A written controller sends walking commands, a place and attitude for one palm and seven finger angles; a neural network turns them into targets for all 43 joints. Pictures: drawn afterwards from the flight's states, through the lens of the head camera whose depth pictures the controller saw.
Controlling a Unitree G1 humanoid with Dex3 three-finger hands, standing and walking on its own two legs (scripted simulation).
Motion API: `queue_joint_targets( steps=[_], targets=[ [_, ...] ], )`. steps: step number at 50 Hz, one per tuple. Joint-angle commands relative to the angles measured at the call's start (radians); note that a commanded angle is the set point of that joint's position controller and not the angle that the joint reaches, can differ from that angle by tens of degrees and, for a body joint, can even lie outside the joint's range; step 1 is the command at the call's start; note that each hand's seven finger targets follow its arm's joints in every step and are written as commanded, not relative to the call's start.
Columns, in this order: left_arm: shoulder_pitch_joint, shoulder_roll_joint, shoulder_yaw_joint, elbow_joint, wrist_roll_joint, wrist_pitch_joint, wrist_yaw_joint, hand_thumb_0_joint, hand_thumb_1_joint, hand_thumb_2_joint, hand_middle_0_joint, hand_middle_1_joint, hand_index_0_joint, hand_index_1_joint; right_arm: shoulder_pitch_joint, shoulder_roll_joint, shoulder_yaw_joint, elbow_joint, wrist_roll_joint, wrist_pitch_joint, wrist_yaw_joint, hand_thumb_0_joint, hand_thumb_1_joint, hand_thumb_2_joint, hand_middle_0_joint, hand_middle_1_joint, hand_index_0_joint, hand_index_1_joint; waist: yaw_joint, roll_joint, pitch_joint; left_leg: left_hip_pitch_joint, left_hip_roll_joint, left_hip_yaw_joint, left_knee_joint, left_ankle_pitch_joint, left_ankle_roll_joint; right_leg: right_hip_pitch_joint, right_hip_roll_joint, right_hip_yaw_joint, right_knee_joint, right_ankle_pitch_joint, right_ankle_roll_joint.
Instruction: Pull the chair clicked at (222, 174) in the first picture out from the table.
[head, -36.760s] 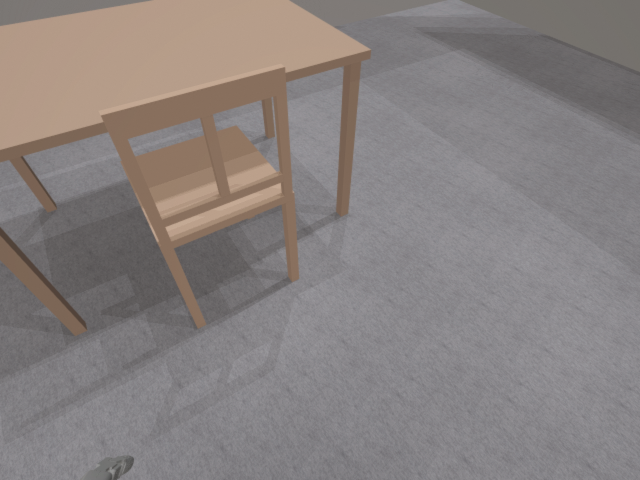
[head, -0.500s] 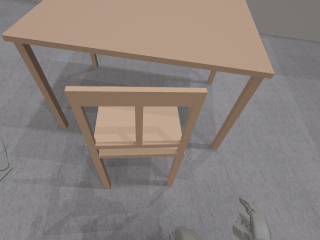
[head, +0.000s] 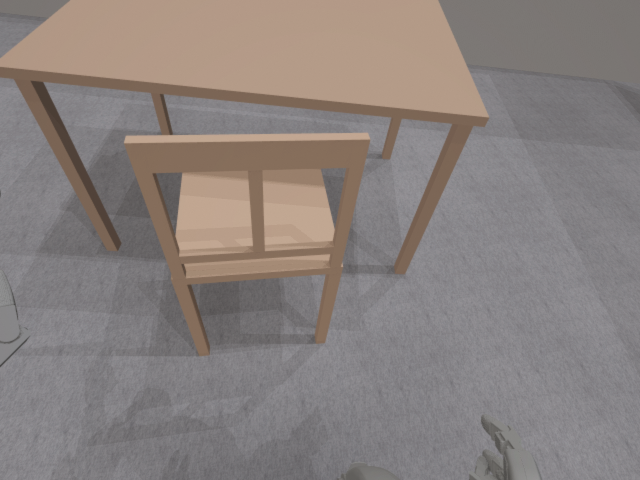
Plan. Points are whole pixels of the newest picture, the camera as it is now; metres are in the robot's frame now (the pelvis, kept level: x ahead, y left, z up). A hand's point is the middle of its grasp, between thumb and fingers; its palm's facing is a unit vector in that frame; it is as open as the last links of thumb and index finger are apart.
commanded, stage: stop stepping back and stand still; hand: left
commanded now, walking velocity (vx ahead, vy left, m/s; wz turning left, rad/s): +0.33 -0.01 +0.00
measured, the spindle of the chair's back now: (257, 212) +0.61 +0.14 -0.11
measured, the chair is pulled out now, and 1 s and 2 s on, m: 0.16 0.16 0.16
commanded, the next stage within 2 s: let the arm hang, fingers relaxed in 0.76 s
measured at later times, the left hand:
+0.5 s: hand out of the picture +0.11 +0.26 +0.17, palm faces +0.42 -0.79 -0.46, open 7.4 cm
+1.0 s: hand out of the picture +0.10 +0.29 -0.03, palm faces +0.23 -0.89 -0.39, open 7.4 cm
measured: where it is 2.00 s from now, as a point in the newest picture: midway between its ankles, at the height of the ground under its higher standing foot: outside the picture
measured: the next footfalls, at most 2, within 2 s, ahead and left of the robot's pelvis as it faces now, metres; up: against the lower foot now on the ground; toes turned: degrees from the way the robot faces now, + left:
right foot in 0.08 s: +0.07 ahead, -0.12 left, +0.00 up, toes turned -2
right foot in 0.44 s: -0.03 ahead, -0.08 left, +0.00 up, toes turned +0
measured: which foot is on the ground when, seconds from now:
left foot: down 0.00-1.00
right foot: up 0.00-0.06, down 0.08-0.26, up 0.28-0.42, down 0.44-1.00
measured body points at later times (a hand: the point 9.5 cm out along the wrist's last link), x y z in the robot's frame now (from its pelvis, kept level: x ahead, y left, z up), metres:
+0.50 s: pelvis -0.09 +0.00 -0.01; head -0.12 +0.01 +0.44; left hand +0.08 +0.30 +0.19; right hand +0.04 -0.25 -0.09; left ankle -0.04 +0.11 -0.71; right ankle -0.05 -0.10 -0.74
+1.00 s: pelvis -0.10 +0.03 -0.01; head -0.13 +0.02 +0.44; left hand +0.08 +0.34 +0.00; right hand +0.03 -0.21 -0.12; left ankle -0.06 +0.13 -0.71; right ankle -0.07 -0.08 -0.73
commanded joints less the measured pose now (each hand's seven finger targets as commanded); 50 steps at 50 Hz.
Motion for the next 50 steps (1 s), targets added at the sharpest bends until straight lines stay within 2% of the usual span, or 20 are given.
queue_joint_targets(
  steps=[1,5,8,11,13,15,20,23,24,26,30,32,34,39,41,42,43,44,49,50],
  targets=[
    [-0.004,0.098,0.087,-0.112,0.009,-0.030,0.031,0.000,0.900,0.900,-0.200,-0.300,-0.200,-0.300,-0.051,-0.166,-0.038,-0.152,0.030,-0.061,0.009,0.000,-0.900,-0.900,0.200,0.300,0.200,0.300,0.026,0.267,-0.122,0.001,0.148,-0.067,-0.118,-0.099,0.075,0.276,-0.068,-0.027,-0.386,0.099,0.001],
    [-0.149,0.136,0.049,-0.019,0.015,-0.014,0.021,0.000,0.900,0.900,-0.200,-0.300,-0.200,-0.300,-0.075,-0.169,-0.028,-0.162,0.021,-0.054,-0.001,0.000,-0.900,-0.900,0.200,0.300,0.200,0.300,-0.001,-0.130,-0.004,-0.069,-0.042,0.007,0.304,-0.227,0.020,0.118,-0.344,0.351,-0.752,-0.184,-0.131],
    [-0.229,0.125,0.018,-0.006,0.025,0.003,0.020,0.000,0.900,0.900,-0.200,-0.300,-0.200,-0.300,-0.042,-0.170,-0.029,-0.121,0.026,-0.046,-0.012,0.000,-0.900,-0.900,0.200,0.300,0.200,0.300,-0.008,-0.210,-0.046,0.095,-0.024,-0.014,0.329,-0.201,0.039,-0.019,-0.338,0.260,-0.737,-0.340,-0.123],
    [-0.179,0.130,0.029,-0.070,0.034,-0.017,0.027,0.000,0.900,0.900,-0.200,-0.300,-0.200,-0.300,-0.060,-0.168,-0.004,-0.148,0.015,-0.042,-0.021,0.000,-0.900,-0.900,0.200,0.300,0.200,0.300,-0.015,0.025,-0.045,0.184,-0.011,-0.040,-0.031,-0.256,0.070,-0.020,-0.241,0.124,-0.555,-0.278,-0.072],
    [-0.184,0.135,0.039,-0.162,0.041,-0.036,0.034,0.000,0.900,0.900,-0.200,-0.300,-0.200,-0.300,-0.060,-0.189,0.008,-0.167,0.010,-0.052,-0.021,0.000,-0.900,-0.900,0.200,0.300,0.200,0.300,-0.010,0.399,-0.007,0.042,0.171,-0.349,-0.405,-0.565,0.156,0.048,-0.040,-0.036,-0.104,-0.093,-0.016],
    [-0.205,0.182,0.084,-0.168,0.053,-0.036,0.025,0.000,0.900,0.900,-0.200,-0.300,-0.200,-0.300,-0.065,-0.147,-0.006,-0.166,0.012,-0.067,-0.007,0.000,-0.900,-0.900,0.200,0.300,0.200,0.300,0.001,0.338,-0.035,-0.098,0.212,-0.326,-0.414,-0.441,0.212,0.130,-0.021,-0.016,0.228,-0.017,0.006],
    [-0.080,0.111,0.045,0.034,0.039,-0.026,0.016,0.000,0.900,0.900,-0.200,-0.300,-0.200,-0.300,-0.067,-0.161,0.002,-0.161,0.025,-0.060,0.005,0.000,-0.900,-0.900,0.200,0.300,0.200,0.300,0.045,0.209,0.031,-0.270,0.089,-0.107,-0.206,-0.473,0.082,0.462,-0.048,-0.075,-0.394,-0.015,-0.036],
    [-0.173,0.126,0.019,0.010,0.018,-0.024,-0.011,0.000,0.900,0.900,-0.200,-0.300,-0.200,-0.300,-0.042,-0.169,-0.023,-0.171,0.030,-0.036,0.010,0.000,-0.900,-0.900,0.200,0.300,0.200,0.300,0.019,-0.206,0.045,-0.288,-0.059,0.006,0.513,-0.185,0.024,0.293,-0.404,0.466,-0.773,-0.108,-0.212],
    [-0.252,0.169,0.057,-0.026,0.016,-0.042,-0.005,0.000,0.900,0.900,-0.200,-0.300,-0.200,-0.300,-0.023,-0.181,-0.020,-0.158,0.022,-0.041,0.009,0.000,-0.900,-0.900,0.200,0.300,0.200,0.300,-0.010,-0.100,-0.006,-0.239,-0.017,0.002,0.549,-0.102,0.018,0.310,-0.392,0.357,-0.704,0.193,-0.218],
    [-0.260,0.124,0.021,-0.013,0.015,-0.033,-0.008,0.000,0.900,0.900,-0.200,-0.300,-0.200,-0.300,-0.012,-0.163,-0.020,-0.150,0.033,-0.044,0.004,0.000,-0.900,-0.900,0.200,0.300,0.200,0.300,-0.004,-0.082,-0.056,-0.064,-0.002,-0.012,0.393,-0.171,0.037,0.170,-0.357,0.296,-0.722,-0.225,-0.180],
    [-0.237,0.117,0.005,-0.100,0.024,-0.036,0.006,0.000,0.900,0.900,-0.200,-0.300,-0.200,-0.300,-0.045,-0.157,0.010,-0.160,0.013,-0.053,-0.023,0.000,-0.900,-0.900,0.200,0.300,0.200,0.300,-0.012,0.128,-0.004,0.219,-0.008,0.005,-0.075,-0.244,0.069,0.003,-0.214,0.075,-0.480,-0.278,-0.110],
    [-0.280,0.122,0.009,-0.150,0.029,-0.053,0.021,0.000,0.900,0.900,-0.200,-0.300,-0.200,-0.300,-0.055,-0.179,0.016,-0.176,0.013,-0.069,-0.029,0.000,-0.900,-0.900,0.200,0.300,0.200,0.300,-0.008,0.467,0.027,0.131,0.241,-0.408,-0.414,-0.544,0.172,-0.004,-0.033,-0.062,-0.022,-0.104,-0.030],
    [-0.319,0.171,0.064,-0.135,0.037,-0.053,0.011,0.000,0.900,0.900,-0.200,-0.300,-0.200,-0.300,-0.062,-0.143,0.004,-0.161,0.013,-0.083,-0.014,0.000,-0.900,-0.900,0.200,0.300,0.200,0.300,0.013,0.279,-0.017,0.011,0.219,-0.317,-0.395,-0.376,0.185,0.120,-0.038,-0.021,0.149,-0.051,-0.017],
    [-0.105,0.118,0.047,-0.006,0.029,-0.025,-0.005,0.000,0.900,0.900,-0.200,-0.300,-0.200,-0.300,-0.068,-0.147,0.010,-0.175,0.022,-0.077,0.010,0.000,-0.900,-0.900,0.200,0.300,0.200,0.300,0.046,0.175,0.008,-0.179,0.098,-0.101,-0.230,-0.430,0.078,0.477,-0.045,-0.071,-0.425,0.006,-0.039],
    [-0.101,0.117,0.033,0.019,0.023,-0.018,-0.025,0.000,0.900,0.900,-0.200,-0.300,-0.200,-0.300,-0.068,-0.150,-0.011,-0.188,0.016,-0.050,0.016,0.000,-0.900,-0.900,0.200,0.300,0.200,0.300,0.039,-0.167,0.053,-0.216,-0.058,0.037,0.269,-0.284,0.018,0.332,-0.266,0.344,-0.722,-0.223,-0.157],
    [-0.130,0.110,0.024,0.012,0.011,-0.012,-0.025,0.000,0.900,0.900,-0.200,-0.300,-0.200,-0.300,-0.068,-0.152,-0.008,-0.189,0.020,-0.051,0.018,0.000,-0.900,-0.900,0.200,0.300,0.200,0.300,0.029,-0.146,0.071,-0.218,-0.047,0.009,0.408,-0.188,0.014,0.276,-0.389,0.449,-0.788,-0.100,-0.202],
    [-0.195,-0.072,-0.279,0.778,0.127,0.125,-0.116,0.000,0.900,0.900,-0.200,-0.300,-0.200,-0.300,-0.050,-0.228,-0.030,0.007,-0.001,-0.034,0.088,0.000,-0.900,-0.900,0.200,0.300,0.200,0.300,-0.020,-0.062,0.051,-0.366,0.033,0.024,0.534,-0.240,0.025,0.313,-0.494,0.192,-0.555,0.519,-0.199],
    [-0.205,-0.116,-0.300,0.799,0.106,0.170,-0.135,0.000,0.900,0.900,-0.200,-0.300,-0.200,-0.300,0.056,-0.137,-0.028,-0.003,0.013,0.037,0.082,0.000,-0.900,-0.900,0.200,0.300,0.200,0.300,-0.030,-0.045,-0.121,-0.199,0.016,-0.029,0.528,-0.305,0.028,0.301,-0.391,0.189,-0.476,0.459,-0.203],
    [-0.369,-0.141,-0.375,0.920,0.090,0.209,-0.144,0.000,0.900,0.900,-0.200,-0.300,-0.200,-0.300,0.136,-0.138,-0.016,0.004,-0.019,0.107,0.099,0.000,-0.900,-0.900,0.200,0.300,0.200,0.300,-0.065,-0.135,-0.001,0.073,-0.029,0.027,0.080,-0.081,0.052,0.064,-0.241,-0.027,-0.374,0.098,-0.093],
    [-0.344,-0.163,-0.391,0.966,0.087,0.214,-0.150,0.000,0.900,0.900,-0.200,-0.300,-0.200,-0.300,0.119,-0.170,-0.019,0.007,-0.028,0.103,0.099,0.000,-0.900,-0.900,0.200,0.300,0.200,0.300,-0.044,0.031,0.023,0.085,0.046,-0.160,-0.059,-0.040,0.101,-0.007,-0.168,-0.037,-0.259,-0.007,-0.044]
  ],
)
